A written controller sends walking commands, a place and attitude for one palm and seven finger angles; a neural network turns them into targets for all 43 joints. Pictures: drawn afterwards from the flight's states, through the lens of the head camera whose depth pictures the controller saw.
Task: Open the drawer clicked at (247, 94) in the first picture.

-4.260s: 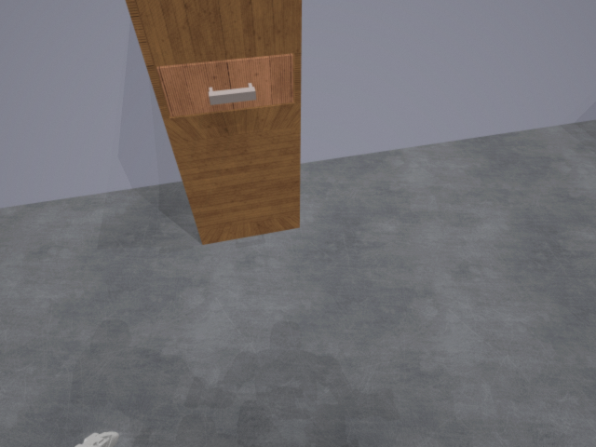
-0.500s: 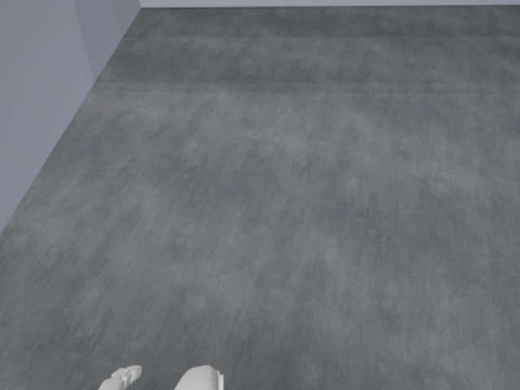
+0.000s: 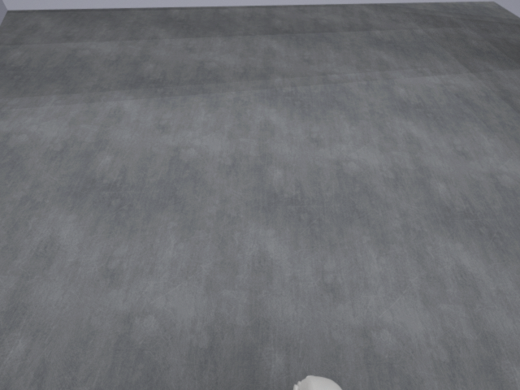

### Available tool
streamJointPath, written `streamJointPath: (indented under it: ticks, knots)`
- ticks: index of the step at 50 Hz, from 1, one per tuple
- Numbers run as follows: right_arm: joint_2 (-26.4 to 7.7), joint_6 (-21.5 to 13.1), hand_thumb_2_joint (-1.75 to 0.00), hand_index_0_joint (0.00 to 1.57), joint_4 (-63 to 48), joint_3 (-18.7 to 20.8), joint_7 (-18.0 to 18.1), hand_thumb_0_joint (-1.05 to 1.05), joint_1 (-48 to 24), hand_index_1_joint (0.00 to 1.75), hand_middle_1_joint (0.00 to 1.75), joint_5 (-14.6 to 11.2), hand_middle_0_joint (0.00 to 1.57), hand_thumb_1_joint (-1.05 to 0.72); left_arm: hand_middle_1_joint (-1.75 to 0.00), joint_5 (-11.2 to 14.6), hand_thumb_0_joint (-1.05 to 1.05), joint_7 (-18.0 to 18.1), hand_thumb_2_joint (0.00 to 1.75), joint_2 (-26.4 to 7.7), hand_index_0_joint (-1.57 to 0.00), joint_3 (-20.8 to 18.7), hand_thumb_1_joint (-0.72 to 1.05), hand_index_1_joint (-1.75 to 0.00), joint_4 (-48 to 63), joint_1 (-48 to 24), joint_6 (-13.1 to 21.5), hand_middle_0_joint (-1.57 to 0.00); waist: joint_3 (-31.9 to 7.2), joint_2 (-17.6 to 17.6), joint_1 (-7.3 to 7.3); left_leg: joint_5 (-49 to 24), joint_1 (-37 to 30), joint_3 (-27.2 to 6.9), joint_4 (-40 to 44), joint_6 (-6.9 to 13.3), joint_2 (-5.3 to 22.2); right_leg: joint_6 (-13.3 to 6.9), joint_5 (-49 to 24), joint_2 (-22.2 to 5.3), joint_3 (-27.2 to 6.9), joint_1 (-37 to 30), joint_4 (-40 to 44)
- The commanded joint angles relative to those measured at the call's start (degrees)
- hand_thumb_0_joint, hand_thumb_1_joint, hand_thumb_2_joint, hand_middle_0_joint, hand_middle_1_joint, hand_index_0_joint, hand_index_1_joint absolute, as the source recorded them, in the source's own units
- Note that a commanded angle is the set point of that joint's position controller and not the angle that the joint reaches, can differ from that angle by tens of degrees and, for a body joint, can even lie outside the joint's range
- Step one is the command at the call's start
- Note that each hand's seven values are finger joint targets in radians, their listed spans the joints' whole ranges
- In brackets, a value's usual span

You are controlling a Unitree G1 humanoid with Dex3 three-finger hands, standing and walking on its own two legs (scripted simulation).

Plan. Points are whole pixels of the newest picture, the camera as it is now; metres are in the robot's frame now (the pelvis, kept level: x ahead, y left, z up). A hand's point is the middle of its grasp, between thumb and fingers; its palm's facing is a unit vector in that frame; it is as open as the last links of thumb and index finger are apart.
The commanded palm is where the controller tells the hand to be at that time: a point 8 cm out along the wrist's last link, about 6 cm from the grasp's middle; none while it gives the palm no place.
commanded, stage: walk to a spot facing it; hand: left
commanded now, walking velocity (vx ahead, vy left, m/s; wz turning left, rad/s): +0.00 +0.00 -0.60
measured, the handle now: out of the picture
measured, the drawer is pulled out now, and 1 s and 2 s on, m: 0.00 0.00 0.00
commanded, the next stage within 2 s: turn to face it in 0.30 s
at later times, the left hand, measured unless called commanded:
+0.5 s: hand out of the picture +0.12 +0.11 -0.17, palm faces -0.18 -0.96 -0.21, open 7.4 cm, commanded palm none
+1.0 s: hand (187, 341) +0.22 +0.14 -0.17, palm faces +0.06 -0.97 -0.23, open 7.4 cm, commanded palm none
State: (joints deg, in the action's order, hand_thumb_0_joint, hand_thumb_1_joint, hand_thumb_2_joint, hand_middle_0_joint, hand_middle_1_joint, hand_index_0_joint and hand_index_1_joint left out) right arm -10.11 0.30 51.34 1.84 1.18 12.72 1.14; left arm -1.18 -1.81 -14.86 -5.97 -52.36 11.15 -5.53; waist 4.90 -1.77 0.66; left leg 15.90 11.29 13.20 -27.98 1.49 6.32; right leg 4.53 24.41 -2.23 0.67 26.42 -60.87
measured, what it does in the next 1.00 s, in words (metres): walks ahead: right foot, then left foot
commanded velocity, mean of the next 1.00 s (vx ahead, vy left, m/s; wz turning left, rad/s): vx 0.08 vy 0.00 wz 0.24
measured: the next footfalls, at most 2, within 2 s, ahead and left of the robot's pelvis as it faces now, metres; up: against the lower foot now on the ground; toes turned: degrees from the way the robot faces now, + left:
right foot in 0.20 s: +0.01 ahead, -0.15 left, +0.00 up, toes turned -14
left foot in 0.62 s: +0.22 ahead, +0.02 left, +0.00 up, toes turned -2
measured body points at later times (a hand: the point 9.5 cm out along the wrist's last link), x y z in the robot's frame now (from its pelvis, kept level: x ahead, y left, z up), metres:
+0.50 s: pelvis +0.05 -0.06 +0.00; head +0.07 -0.08 +0.45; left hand +0.13 +0.16 -0.15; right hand +0.05 -0.32 -0.15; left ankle +0.14 +0.06 -0.69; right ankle -0.02 -0.14 -0.74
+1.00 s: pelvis +0.11 -0.06 -0.01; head +0.14 -0.05 +0.44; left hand +0.21 +0.19 -0.15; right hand +0.17 -0.31 -0.15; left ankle +0.18 +0.02 -0.74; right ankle +0.12 -0.22 -0.70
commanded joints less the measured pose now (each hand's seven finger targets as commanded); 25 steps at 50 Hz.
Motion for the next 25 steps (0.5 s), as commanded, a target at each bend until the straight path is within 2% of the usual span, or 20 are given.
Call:
streamJointPath:
  ticks: [1, 3, 5, 7, 8, 9, 10, 11, 12, 13, 14, 15, 16, 18, 22, 25]
  knots:
    - [-12.35, -0.88, -0.90, 0.20, -1.40, 3.94, 0.52, 0.00, 4.22, 0.30, 0.30, 0.29, 0.20, -0.90, -0.30, 0.02, 0.00, -0.38, 0.90, -1.23, -0.20, 0.28, 0.90, -0.30, 6.35, -6.49, 1.95, -0.20, -5.21, 12.46, -3.66, -24.26, -7.73, -7.71, 7.98, 6.02, 15.05, -0.22, 1.33, -1.12, 3.02, 1.87, 8.10]
    - [-12.95, -0.72, -0.90, 0.20, -0.76, 4.31, 0.23, 0.00, 4.18, 0.30, 0.30, 0.47, 0.20, -0.90, -0.30, 0.06, 0.00, -0.37, 0.90, -0.86, -0.20, 0.41, 0.90, -0.30, 6.29, -6.26, 2.23, -0.20, -6.21, 14.25, -3.68, -22.88, -7.98, -6.06, 6.86, 5.64, 15.92, -0.85, 1.90, -0.67, 4.40, -0.30, 12.08]
    - [-13.70, -0.67, -0.90, 0.20, -0.31, 4.59, -0.13, 0.00, 4.13, 0.30, 0.30, 0.68, 0.20, -0.90, -0.30, 0.00, 0.00, -0.52, 0.90, -0.83, -0.20, 0.56, 0.90, -0.30, 6.54, -6.68, 2.70, -0.20, -6.80, 14.35, -3.87, -13.96, -6.24, -6.42, 6.61, 4.87, 17.20, -1.87, 3.22, -0.11, 5.42, -3.84, 17.57]
    - [-13.48, -0.61, -0.90, 0.20, 0.17, 4.57, -0.38, 0.00, 3.66, 0.30, 0.30, 0.64, 0.20, -0.90, -0.30, -0.23, 0.00, -0.49, 0.90, -1.17, -0.20, 0.48, 0.90, -0.30, 5.61, -3.67, 3.22, -0.20, -7.64, 11.67, -1.93, -4.98, -2.78, -4.44, 2.49, 2.26, 16.63, -3.29, -1.94, 1.52, 7.25, -11.10, 27.47]
    - [-12.92, -0.53, -0.90, 0.20, 0.05, 4.24, -0.54, 0.00, 2.90, 0.30, 0.30, 0.45, 0.20, -0.90, -0.30, -0.28, 0.00, -0.22, 0.90, -2.58, -0.20, 0.07, 0.90, -0.30, 4.03, 0.96, 3.72, -0.20, -9.13, 7.62, 0.73, -0.03, 3.09, -2.00, -4.60, -0.12, 14.69, -4.49, -6.52, 1.76, 7.10, -20.40, 34.80]
    - [-9.26, -0.37, -0.90, 0.20, -1.15, 3.28, -0.99, 0.00, 3.66, 0.30, 0.30, -0.25, 0.20, -0.90, -0.30, -0.80, 0.00, 0.47, 0.90, -8.60, -0.20, -0.99, 0.90, -0.30, 2.28, 6.18, 4.77, -0.20, -11.56, -8.63, 3.33, 9.73, 16.79, 3.14, -19.62, -3.76, 8.96, -8.60, -1.90, -9.60, -6.82, -34.03, 42.91]
    - [-6.86, 0.05, -0.90, 0.20, -5.07, 1.88, -1.31, 0.00, -2.60, 0.30, 0.30, 0.01, 0.20, -0.90, -0.30, 0.07, 0.00, 1.36, 0.90, -14.50, -0.20, -1.85, 0.90, -0.30, 1.16, 10.35, 4.74, -0.20, -8.63, -19.56, 6.33, 23.24, 32.11, -1.73, -33.45, -6.07, 1.80, -14.52, -8.39, -21.31, -27.18, -34.88, 47.44]
    - [-9.46, 0.65, -0.90, 0.20, -5.97, 2.30, -0.93, 0.00, -5.62, 0.30, 0.30, -0.01, 0.20, -0.90, -0.30, 0.79, 0.00, 2.14, 0.90, -13.76, -0.20, -2.03, 0.90, -0.30, 1.13, 11.40, 4.72, -0.20, -6.74, -15.84, 6.72, 19.16, 32.32, -9.54, -37.33, -5.21, 2.88, -16.14, -2.19, -21.79, -28.34, -28.16, 49.74]
    - [-9.17, 0.72, -0.90, 0.20, -5.62, 2.65, -1.22, 0.00, -8.30, 0.30, 0.30, 0.07, 0.20, -0.90, -0.30, 0.47, 0.00, 2.39, 0.90, -11.52, -0.20, -1.55, 0.90, -0.30, 1.18, 8.38, 4.94, -0.20, -2.32, -11.87, 5.67, 14.28, 32.67, -11.11, -40.04, -4.88, 3.11, -16.16, 5.98, -19.60, -27.71, -23.59, 51.32]
    - [-9.47, 0.23, -0.90, 0.20, -4.34, 2.74, -1.50, 0.00, -7.19, 0.30, 0.30, 0.58, 0.20, -0.90, -0.30, 0.32, 0.00, 2.36, 0.90, -9.00, -0.20, -0.72, 0.90, -0.30, 1.64, 5.55, 5.67, -0.20, 0.59, -8.14, 3.70, 9.05, 32.45, -11.93, -39.13, -4.88, 3.91, -15.40, 5.66, -17.32, -23.36, -20.98, 51.01]
    - [-9.10, 0.07, -0.90, 0.20, -2.50, 2.89, -1.75, 0.00, -4.15, 0.30, 0.30, 0.90, 0.20, -0.90, -0.30, 0.19, 0.00, 2.33, 0.90, -7.21, -0.20, 0.15, 0.90, -0.30, 2.14, 2.69, 6.19, -0.20, 0.70, -5.57, 1.15, 4.97, 29.41, -11.33, -37.17, -5.41, 3.97, -14.06, -0.45, -14.54, -17.25, -19.29, 49.87]
    - [-8.30, -0.01, -0.90, 0.20, -0.94, 2.67, -1.81, 0.00, -1.52, 0.30, 0.30, 0.99, 0.20, -0.90, -0.30, 0.19, 0.00, 2.19, 0.90, -6.27, -0.20, 0.57, 0.90, -0.30, 2.07, 1.91, 6.83, -0.20, -0.39, -5.18, -0.21, 2.49, 26.86, -10.35, -35.42, -5.95, 3.41, -13.04, -8.56, -12.27, -12.74, -19.09, 48.86]
    - [-7.68, -0.12, -0.90, 0.20, 0.02, 2.59, -1.77, 0.00, -0.16, 0.30, 0.30, 0.95, 0.20, -0.90, -0.30, 0.21, 0.00, 2.06, 0.90, -5.60, -0.20, 0.85, 0.90, -0.30, 1.58, 2.65, 7.41, -0.20, -0.90, -5.90, -0.55, 1.27, 25.56, -9.71, -34.22, -6.29, 2.89, -12.73, -16.07, -11.22, -10.54, -19.42, 48.10]
    - [-6.99, -0.33, -0.90, 0.20, 0.77, 2.37, -1.79, 0.00, 0.84, 0.30, 0.30, 0.76, 0.20, -0.90, -0.30, 0.11, 0.00, 2.08, 0.90, -5.31, -0.20, 1.18, 0.90, -0.30, 0.22, 4.77, 8.22, -0.20, -2.11, -5.49, -0.73, -0.04, 24.46, -9.15, -31.86, -6.51, 1.98, -13.20, -24.18, -10.62, -8.95, -21.00, 47.12]
    - [-5.35, -0.52, -0.90, 0.20, 1.36, 1.54, -1.73, 0.00, -0.96, 0.30, 0.30, 0.22, 0.20, -0.90, -0.30, -0.03, 0.00, 2.63, 0.90, -3.79, -0.20, 2.04, 0.90, -0.30, -2.82, 7.16, 8.71, -0.20, -2.78, -4.16, -0.53, -0.65, 23.61, -8.68, -25.76, -6.00, 0.77, -13.71, -34.52, -10.98, -6.64, -24.29, 45.62]
    - [-3.70, -0.70, -0.90, 0.20, 2.58, 0.61, -1.65, 0.00, -2.16, 0.30, 0.30, -0.32, 0.20, -0.90, -0.30, -0.04, 0.00, 3.26, 0.90, -3.00, -0.20, 2.89, 0.90, -0.30, -5.00, 7.45, 8.61, -0.20, -2.33, -5.24, -0.27, -1.55, 17.73, -7.58, -16.40, -4.90, -0.92, -12.34, -41.37, -10.76, -2.72, -24.10, 43.79]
